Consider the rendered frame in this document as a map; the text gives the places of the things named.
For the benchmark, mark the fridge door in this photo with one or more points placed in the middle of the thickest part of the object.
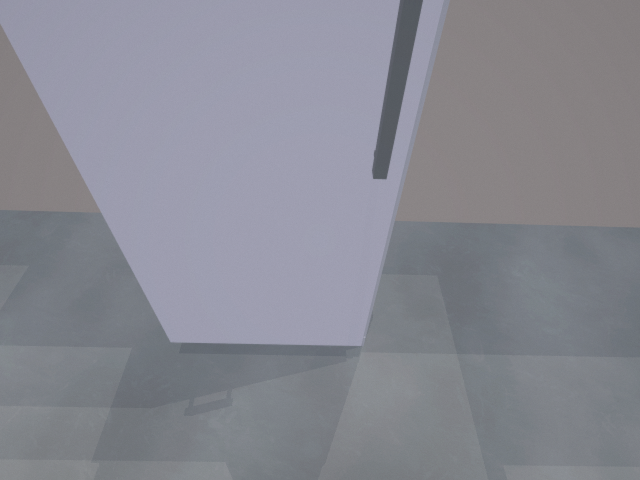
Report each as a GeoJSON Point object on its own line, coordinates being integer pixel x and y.
{"type": "Point", "coordinates": [229, 145]}

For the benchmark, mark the handle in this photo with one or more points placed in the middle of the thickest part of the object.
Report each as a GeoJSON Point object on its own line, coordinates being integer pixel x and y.
{"type": "Point", "coordinates": [404, 38]}

